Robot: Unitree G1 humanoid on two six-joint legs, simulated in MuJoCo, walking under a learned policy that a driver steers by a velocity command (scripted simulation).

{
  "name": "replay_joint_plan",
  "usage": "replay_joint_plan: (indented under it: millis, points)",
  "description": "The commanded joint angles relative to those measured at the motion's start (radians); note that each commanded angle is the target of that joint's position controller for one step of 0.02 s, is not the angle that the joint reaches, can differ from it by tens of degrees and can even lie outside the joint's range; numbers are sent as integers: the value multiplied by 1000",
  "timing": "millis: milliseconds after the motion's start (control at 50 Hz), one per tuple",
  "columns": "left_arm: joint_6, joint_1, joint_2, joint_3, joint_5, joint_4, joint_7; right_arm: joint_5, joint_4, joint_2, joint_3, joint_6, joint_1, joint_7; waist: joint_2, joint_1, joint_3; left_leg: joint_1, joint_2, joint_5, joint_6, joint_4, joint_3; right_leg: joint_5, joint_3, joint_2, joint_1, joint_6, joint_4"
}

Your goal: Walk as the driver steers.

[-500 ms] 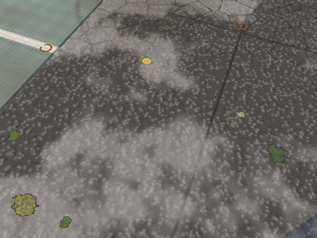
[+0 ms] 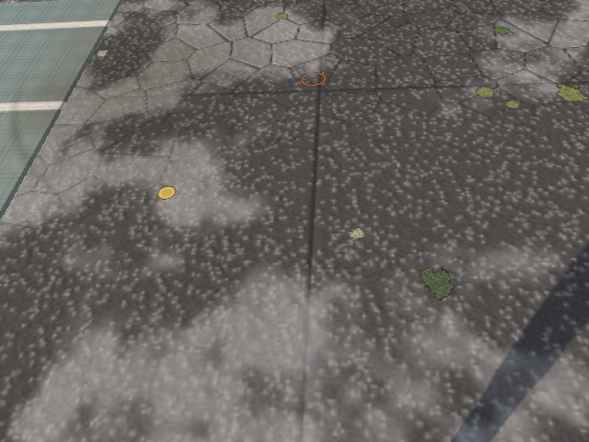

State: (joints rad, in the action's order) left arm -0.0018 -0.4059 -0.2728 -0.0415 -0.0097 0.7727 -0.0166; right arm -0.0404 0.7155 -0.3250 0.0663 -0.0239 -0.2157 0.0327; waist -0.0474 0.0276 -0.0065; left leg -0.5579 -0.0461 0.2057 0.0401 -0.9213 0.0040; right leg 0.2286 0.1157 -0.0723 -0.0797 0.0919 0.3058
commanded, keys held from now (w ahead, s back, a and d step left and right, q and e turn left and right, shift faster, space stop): w+e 0.52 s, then w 0.48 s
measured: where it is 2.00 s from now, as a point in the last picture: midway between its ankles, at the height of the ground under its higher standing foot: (436, 287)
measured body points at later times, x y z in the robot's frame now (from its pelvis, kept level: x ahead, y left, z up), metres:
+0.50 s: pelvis +0.24 +0.02 -0.01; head +0.27 +0.03 +0.44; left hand +0.44 +0.25 -0.13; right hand +0.22 -0.26 -0.12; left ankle +0.23 +0.13 -0.75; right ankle +0.23 -0.10 -0.67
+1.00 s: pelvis +0.49 -0.12 +0.00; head +0.51 -0.14 +0.45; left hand +0.63 +0.12 -0.13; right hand +0.47 -0.39 -0.14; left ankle +0.62 +0.01 -0.68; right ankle +0.46 -0.16 -0.75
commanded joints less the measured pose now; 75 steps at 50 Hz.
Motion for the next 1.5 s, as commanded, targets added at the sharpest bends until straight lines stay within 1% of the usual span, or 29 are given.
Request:
replay_joint_plan:
  millis: [20,160,200,240,260,280,300,340,380,500,620,680,720,740,760,780,800,820,860,960,1180,1240,1280,1300,1320,1340,1380,1420,1500]
  points:
    - [-33,-30,-169,-49,2,-35,4,2,-83,-62,16,18,130,1,156,28,83,-197,-1,-48,16,63,8,124,285,219,70,151,-168]
    - [-45,-98,-192,-60,-7,-1,20,14,-134,-50,2,44,270,6,166,70,100,-94,34,-23,10,291,12,-128,328,224,66,152,-54]
    - [-49,-57,-202,-63,-7,-7,24,19,-128,-63,3,54,210,-3,173,29,79,63,51,-8,-14,342,10,-239,346,224,8,117,-12]
    - [-56,7,-212,-64,-1,-15,20,20,-80,-84,14,68,39,-27,139,-69,21,376,90,-4,-47,438,-12,-383,318,169,-113,65,129]
    - [-64,16,-183,-56,8,-16,12,8,-51,-139,31,82,-95,-43,54,-134,-69,599,4,32,-79,478,67,-358,244,88,-202,33,349]
    - [-70,1,-91,-33,35,-59,9,-16,-51,-245,53,83,-246,-59,-154,-182,-240,860,-277,401,-146,583,438,-45,94,-41,-411,-14,683]
    - [-63,-28,-110,-31,5,-73,12,-6,-40,-260,55,74,-208,-57,-265,-110,-220,798,-394,478,-200,715,785,304,41,-74,-560,-13,836]
    - [-45,24,-134,-35,-19,-25,0,7,-53,-100,20,72,-79,-47,-16,-58,7,560,-324,403,-203,706,534,156,23,53,-571,-3,896]
    - [-30,66,-110,-34,-26,-25,-18,8,-33,-46,1,84,-57,-47,-48,-37,61,466,-239,120,-178,733,299,99,-7,99,-539,-17,837]
    - [-8,218,-70,-18,-29,-81,-53,25,32,-37,0,122,-126,-30,-52,-37,57,512,-211,-371,-188,745,20,-42,-59,110,-652,-41,792]
    - [-20,420,-22,17,-31,-143,-74,25,95,-63,-2,123,-184,-29,-44,-67,98,466,-179,-434,-167,783,-122,-188,-176,84,-468,-21,369]
    - [-24,397,-48,12,-43,-129,-55,29,138,-96,0,108,-223,-35,-44,-41,73,585,-216,-757,-163,672,-140,-95,-208,35,-381,29,287]
    - [-38,211,-84,-5,-50,-64,-38,27,157,-115,-2,90,-234,-41,-41,47,-45,594,-203,-924,-145,394,-180,-61,-221,-24,-142,73,201]
    - [-45,69,-124,-23,-61,-14,-25,30,150,-103,-10,87,-239,-42,-16,105,-133,462,-178,-757,-131,180,-193,-60,-162,19,90,99,184]
    - [-44,-36,-226,-50,-76,-6,-6,50,94,-5,-34,91,-278,-28,177,108,-289,140,-85,-220,-91,-188,-207,35,245,331,411,192,170]
    - [-33,-47,-252,-59,-27,-5,1,47,86,-44,-17,84,-283,-27,224,89,-394,-19,58,331,-75,-440,-89,-111,613,496,466,274,44]
    - [-32,15,-226,-57,-3,3,8,35,66,-90,-2,81,-172,-30,109,77,-250,-105,0,242,-86,-445,13,-212,433,430,371,240,46]
    - [-41,66,-172,-44,-2,15,13,42,57,-51,-15,91,-133,-26,104,46,-115,-105,-29,181,-92,-380,17,-294,297,386,221,216,19]
    - [-56,132,-98,-21,-3,31,13,20,84,-28,-17,76,-164,-19,85,-36,-7,-3,-74,137,-83,-236,17,-349,148,292,17,141,-47]
    - [-86,98,-100,-20,5,79,8,2,89,1,-15,40,-113,4,103,-57,43,-10,-83,10,-47,-116,-16,-290,55,241,-70,147,-180]
    - [-85,-75,-109,-12,-9,196,23,12,-21,6,-28,57,235,3,97,31,120,-93,-24,-177,-83,297,-67,-485,-16,267,162,111,-156]
    - [-83,-41,-134,-16,-16,209,34,12,-4,-12,-19,68,158,-7,110,-23,84,56,35,-62,-134,361,-90,-784,-42,277,206,81,-30]
    - [-79,-13,-144,-17,-16,213,34,4,88,-50,3,84,-115,-27,83,-144,-68,401,78,-72,-179,443,-101,-885,-94,223,136,47,300]
    - [-83,-22,-108,-4,-9,186,32,-18,126,-127,24,90,-294,-42,-2,-199,-194,669,-124,12,-229,454,117,-559,-127,168,-65,31,596]
    - [-84,-151,-9,10,21,184,21,-20,138,-227,50,87,-318,-37,-246,-130,-291,899,-386,51,-374,574,633,229,-144,-49,-424,-12,952]
    - [-82,-72,-105,-12,-9,190,25,20,130,-155,37,79,-229,-27,-71,-112,-205,803,-340,99,-346,640,664,248,-7,2,-512,9,1022]
    - [-89,41,-85,-11,-6,161,15,23,113,-42,8,86,-71,-19,28,-56,-6,552,-270,-25,-300,687,382,92,-35,93,-507,10,946]
    - [-65,36,-51,-5,-23,166,6,25,141,6,-9,99,-59,-22,-11,-10,29,435,-192,-150,-251,728,228,55,-54,134,-426,-10,860]
    - [-39,101,-19,0,-29,151,-10,32,195,-18,-5,123,-137,-22,-8,1,60,411,-166,-353,-257,769,122,-10,-105,151,-467,-50,767]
